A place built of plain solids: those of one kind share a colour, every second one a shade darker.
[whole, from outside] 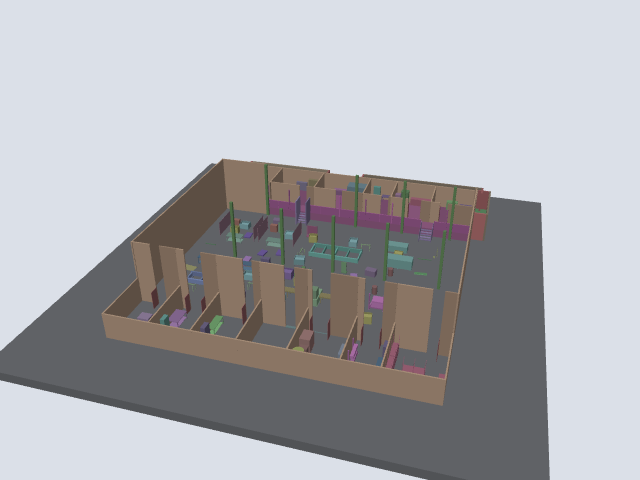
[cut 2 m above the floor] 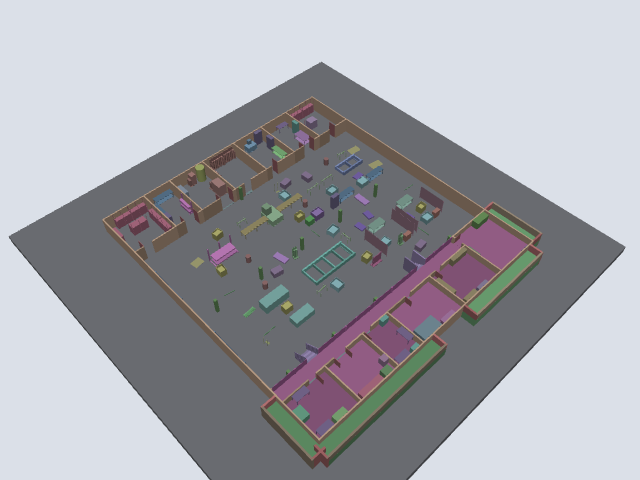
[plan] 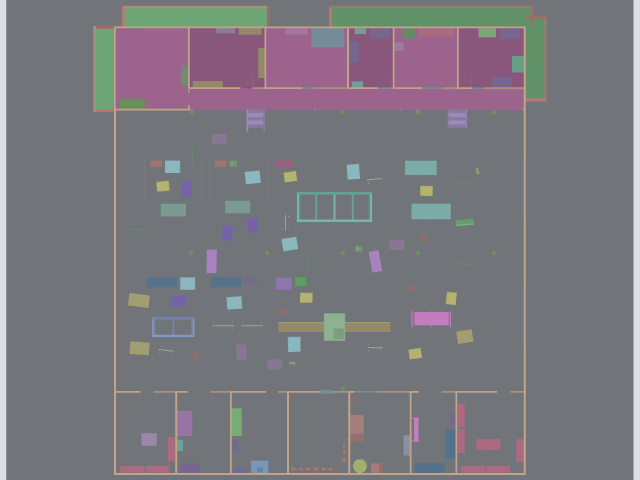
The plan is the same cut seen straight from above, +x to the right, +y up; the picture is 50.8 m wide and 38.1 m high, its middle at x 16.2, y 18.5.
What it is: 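A small steel fabricator's works in a shed of 32.4 x 35.3 m, halls 7.2 m to the eaves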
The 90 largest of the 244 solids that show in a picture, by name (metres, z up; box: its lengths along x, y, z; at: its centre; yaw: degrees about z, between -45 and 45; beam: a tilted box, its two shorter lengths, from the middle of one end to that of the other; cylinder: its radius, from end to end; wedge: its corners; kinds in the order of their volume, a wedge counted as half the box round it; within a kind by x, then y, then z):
{
 "level_1": {"box": [5.79, 6.45, 1.13], "at": [2.9, 32.08, 0.52]},
 "level_2": {"box": [6.07, 4.75, 1.13], "at": [8.82, 32.92, 0.52]},
 "level_3": {"box": [6.56, 4.75, 1.13], "at": [15.14, 32.92, 0.52]},
 "level_4": {"box": [26.59, 1.7, 1.13], "at": [19.09, 29.7, 0.52]},
 "level_5": {"box": [3.63, 4.75, 1.13], "at": [20.23, 32.92, 0.52]},
 "level_6": {"box": [5.09, 4.75, 1.13], "at": [24.59, 32.92, 0.52]},
 "level_7": {"box": [5.24, 4.75, 1.13], "at": [29.76, 32.92, 0.52]},
 "wall_1": {"box": [0.15, 6.75, 2.95], "at": [-0.07, 3.23, 1.43]},
 "wall_2": {"box": [0.15, 22.7, 7.28], "at": [-0.07, 17.65, 3.59]},
 "wall_3": {"box": [0.15, 6.75, 4.03], "at": [-0.07, 32.08, 1.97]},
 "wall_4": {"box": [1.95, 0.15, 7.28], "at": [0.97, 6.45, 3.59]},
 "wall_5": {"box": [5.09, 0.15, 2.95], "at": [2.4, -0.07, 1.43]},
 "wall_6": {"box": [5.79, 0.15, 7.28], "at": [2.9, 28.85, 3.59]},
 "wall_7": {"box": [6.09, 0.15, 4.03], "at": [2.9, 35.38, 1.97]},
 "wall_8": {"box": [1.79, 0.15, 7.28], "at": [3.89, 6.45, 3.59]},
 "wall_9": {"box": [0.15, 6.45, 2.95], "at": [4.79, 3.23, 1.43]},
 "wall_10": {"box": [0.15, 4.75, 4.03], "at": [5.79, 32.92, 1.97]},
 "wall_11": {"box": [4.63, 0.15, 2.95], "at": [6.96, -0.07, 1.43]},
 "wall_12": {"box": [4.09, 0.15, 4.03], "at": [7.84, 30.55, 1.97]},
 "wall_13": {"box": [1.64, 0.15, 7.28], "at": [8.3, 6.45, 3.59]},
 "wall_14": {"box": [6.37, 0.15, 4.03], "at": [8.82, 35.38, 1.97]},
 "wall_15": {"box": [0.15, 6.45, 2.95], "at": [9.12, 3.23, 1.43]},
 "wall_16": {"box": [2.79, 0.15, 7.28], "at": [10.52, 6.45, 3.59]},
 "wall_17": {"box": [4.84, 0.15, 2.95], "at": [11.39, -0.07, 1.43]},
 "wall_18": {"box": [0.15, 4.75, 4.03], "at": [11.86, 32.92, 1.97]},
 "wall_19": {"box": [2.96, 0.15, 4.03], "at": [13.34, 30.55, 1.97]},
 "wall_20": {"box": [0.15, 6.45, 2.95], "at": [13.66, 3.23, 1.43]},
 "wall_21": {"box": [2.48, 0.15, 7.28], "at": [14.9, 6.45, 3.59]},
 "wall_22": {"box": [6.86, 0.15, 4.03], "at": [15.14, 35.38, 1.97]},
 "wall_23": {"box": [5.16, 0.15, 2.95], "at": [16.09, -0.07, 1.43]},
 "wall_24": {"box": [2.75, 0.15, 4.03], "at": [17.04, 30.55, 1.97]},
 "wall_25": {"box": [1.32, 0.15, 7.28], "at": [17.86, 6.45, 3.59]},
 "wall_26": {"box": [0.15, 4.75, 4.03], "at": [18.42, 32.92, 1.97]},
 "wall_27": {"box": [0.15, 6.45, 2.95], "at": [18.52, 3.23, 1.43]},
 "wall_28": {"box": [2.38, 0.15, 4.03], "at": [19.61, 30.55, 1.97]},
 "wall_29": {"box": [3.93, 0.15, 4.03], "at": [20.23, 35.38, 1.97]},
 "wall_30": {"box": [5.17, 0.15, 2.95], "at": [20.95, -0.07, 1.43]},
 "wall_31": {"box": [0.15, 4.75, 4.03], "at": [22.05, 32.92, 1.97]},
 "wall_32": {"box": [2.64, 0.15, 7.28], "at": [22.07, 6.45, 3.59]},
 "wall_33": {"box": [2.25, 0.15, 4.03], "at": [23.18, 30.55, 1.97]},
 "wall_34": {"box": [0.15, 6.45, 2.95], "at": [23.39, 3.23, 1.43]},
 "wall_35": {"box": [5.39, 0.15, 4.03], "at": [24.59, 35.38, 1.97]},
 "wall_36": {"box": [3.94, 0.15, 2.95], "at": [25.21, -0.07, 1.43]},
 "wall_37": {"box": [0.15, 6.45, 2.95], "at": [27.03, 3.23, 1.43]},
 "wall_38": {"box": [0.15, 4.75, 4.03], "at": [27.14, 32.92, 1.97]},
 "wall_39": {"box": [3.21, 0.15, 7.28], "at": [28.64, 6.45, 3.59]},
 "wall_40": {"box": [5.65, 0.15, 2.95], "at": [29.7, -0.07, 1.43]},
 "wall_41": {"box": [5.54, 0.15, 4.03], "at": [29.76, 35.38, 1.97]},
 "wall_42": {"box": [3.17, 0.15, 4.03], "at": [30.79, 30.55, 1.97]},
 "wall_43": {"box": [0.15, 6.75, 2.95], "at": [32.45, 3.23, 1.43]},
 "wall_44": {"box": [0.15, 22.7, 7.28], "at": [32.45, 17.65, 3.59]},
 "wall_45": {"box": [0.15, 5.05, 4.03], "at": [32.45, 32.92, 1.97]},
 "street_1": {"box": [1.65, 6.8, 1.13], "at": [-0.97, 32.08, 0.52]},
 "street_2": {"box": [11.76, 1.65, 1.13], "at": [6.34, 36.27, 0.52]},
 "street_3": {"box": [16.24, 1.65, 1.13], "at": [25.04, 36.27, 0.52]},
 "street_4": {"box": [1.65, 6.8, 1.13], "at": [33.35, 32.92, 0.52]},
 "yard_wall_1": {"box": [0.22, 6.8, 3.73], "at": [-1.69, 32.08, 1.81]},
 "yard_wall_2": {"box": [11.76, 0.22, 3.73], "at": [6.34, 36.99, 1.81]},
 "yard_wall_3": {"box": [16.24, 0.22, 3.73], "at": [25.04, 36.99, 1.81]},
 "yard_wall_4": {"box": [0.22, 6.8, 3.73], "at": [34.07, 32.92, 1.81]},
 "shelving_1": {"box": [1.92, 0.56, 1.3], "at": [1.3, 0.3, 0.6]},
 "shelving_2": {"box": [1.92, 0.56, 1.3], "at": [3.3, 0.3, 0.6]},
 "shelving_3": {"box": [0.56, 1.92, 1.3], "at": [4.42, 1.9, 0.6]},
 "shelving_4": {"box": [0.56, 1.92, 1.3], "at": [27.41, 2.55, 0.6]},
 "shelving_5": {"box": [0.56, 1.92, 1.3], "at": [27.41, 4.55, 0.6]},
 "shelving_6": {"box": [1.92, 0.56, 1.3], "at": [28.33, 0.3, 0.6]},
 "shelving_7": {"box": [1.92, 0.86, 1.3], "at": [29.56, 2.28, 0.6]},
 "shelving_8": {"box": [1.92, 0.56, 1.3], "at": [30.33, 0.3, 0.6]},
 "yard_cheek_1": {"box": [1.65, 0.22, 3.73], "at": [-0.97, 28.79, 1.81]},
 "yard_cheek_2": {"box": [1.65, 0.22, 3.73], "at": [-0.97, 35.37, 1.81]},
 "yard_cheek_3": {"box": [0.22, 1.65, 3.73], "at": [0.57, 36.27, 1.81]},
 "yard_cheek_4": {"box": [0.22, 1.65, 3.73], "at": [12.11, 36.27, 1.81]},
 "yard_cheek_5": {"box": [0.22, 1.65, 3.73], "at": [17.03, 36.27, 1.81]},
 "yard_cheek_6": {"box": [0.22, 1.65, 3.73], "at": [33.05, 36.27, 1.81]},
 "yard_cheek_7": {"box": [1.65, 0.22, 3.73], "at": [33.35, 29.63, 1.81]},
 "yard_cheek_8": {"box": [1.65, 0.22, 3.73], "at": [33.35, 36.21, 1.81]},
 "cubicles_1": {"box": [2.6, 1.5, 2.05], "at": [16.82, 34.55, 2.06]},
 "finished_stack_1": {"box": [2.52, 1.13, 0.82], "at": [24.21, 24.22, 0.49]},
 "finished_stack_2": {"box": [3.12, 1.23, 1.12], "at": [25.02, 20.77, 0.64]},
 "lockers_1": {"box": [2.4, 0.5, 1.85], "at": [7.29, 30.88, 1.96]},
 "lockers_2": {"box": [1.8, 0.5, 1.85], "at": [10.66, 35.05, 1.96]},
 "lockers_3": {"box": [0.5, 2.4, 1.85], "at": [11.54, 32.55, 1.96]},
 "band_saw_1": {"box": [1.64, 2.14, 0.81], "at": [17.35, 11.59, 0.45]},
 "compressor_1": {"box": [1.04, 1.5, 1.56], "at": [19.14, 3.87, 0.82]},
 "air_receiver_1": {"cylinder": 0.55, "from": [19.37, 0.55, 0.0], "to": [19.37, 0.55, 2.4]},
 "reception_desk_1": {"box": [2.0, 0.8, 1.15], "at": [1.3, 29.32, 1.6]},
 "counter_1": {"box": [2.8, 0.66, 0.95], "at": [25.44, 34.97, 1.5]},
 "panel_1": {"box": [0.5, 1.6, 2.15], "at": [23.07, 2.2, 1.02]},
 "vending_1": {"box": [1.0, 0.8, 1.9], "at": [23.24, 34.9, 1.98]},
 "pallet_stack_1": {"box": [1.2, 1.0, 1.25], "at": [2.64, 2.67, 0.57]}
}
